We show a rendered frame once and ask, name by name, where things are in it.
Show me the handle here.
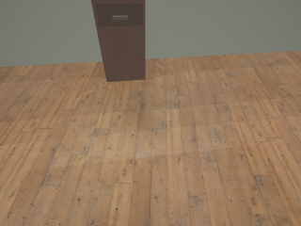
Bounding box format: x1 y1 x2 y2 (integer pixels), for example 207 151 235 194
112 15 128 21

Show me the drawer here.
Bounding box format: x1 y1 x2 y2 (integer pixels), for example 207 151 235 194
95 3 143 27

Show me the cabinet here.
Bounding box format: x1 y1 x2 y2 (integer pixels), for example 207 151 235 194
91 0 146 82

